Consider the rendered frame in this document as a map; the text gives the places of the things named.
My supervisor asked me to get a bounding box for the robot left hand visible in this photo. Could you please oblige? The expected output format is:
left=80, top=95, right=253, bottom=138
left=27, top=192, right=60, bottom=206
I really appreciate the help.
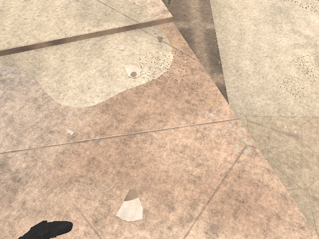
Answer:
left=18, top=220, right=73, bottom=239

